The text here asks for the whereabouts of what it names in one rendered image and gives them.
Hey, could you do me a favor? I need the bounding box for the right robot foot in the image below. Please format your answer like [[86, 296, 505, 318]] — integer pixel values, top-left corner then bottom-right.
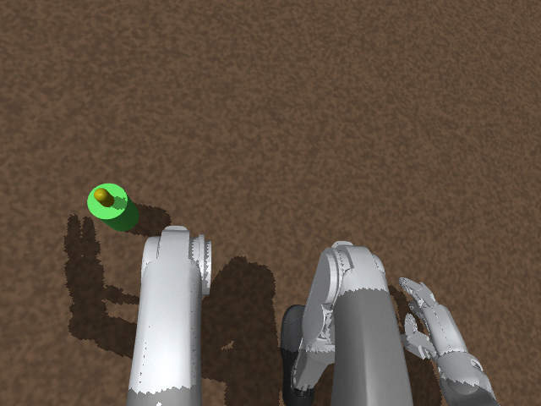
[[280, 304, 315, 406]]

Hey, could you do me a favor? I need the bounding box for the bottle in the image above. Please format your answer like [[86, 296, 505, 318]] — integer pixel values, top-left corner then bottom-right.
[[87, 184, 139, 231]]

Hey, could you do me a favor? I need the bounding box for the right robot hand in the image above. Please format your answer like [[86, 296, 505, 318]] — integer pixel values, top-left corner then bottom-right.
[[398, 277, 469, 363]]

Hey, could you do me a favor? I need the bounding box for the right robot arm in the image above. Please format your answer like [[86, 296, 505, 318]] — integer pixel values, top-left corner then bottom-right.
[[436, 352, 502, 406]]

